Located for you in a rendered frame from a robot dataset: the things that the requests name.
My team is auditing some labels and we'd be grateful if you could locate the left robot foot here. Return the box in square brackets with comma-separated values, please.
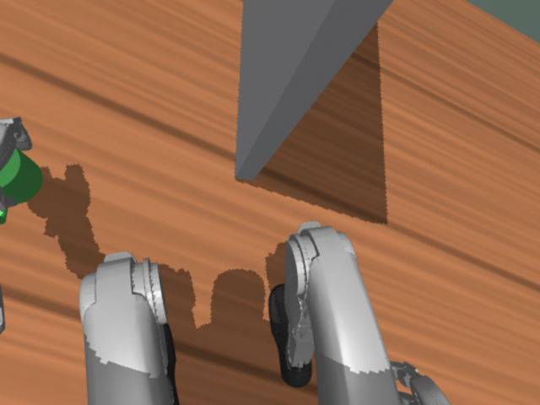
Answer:
[163, 323, 180, 405]

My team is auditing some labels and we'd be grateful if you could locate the right robot foot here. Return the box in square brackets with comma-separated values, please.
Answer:
[268, 283, 312, 388]

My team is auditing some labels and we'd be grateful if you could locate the right robot hand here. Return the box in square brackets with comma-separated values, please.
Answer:
[390, 361, 451, 405]

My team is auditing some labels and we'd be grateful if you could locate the mug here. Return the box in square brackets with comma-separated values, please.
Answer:
[0, 147, 43, 224]

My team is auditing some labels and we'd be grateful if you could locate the left robot hand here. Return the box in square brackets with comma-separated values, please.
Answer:
[0, 117, 32, 211]

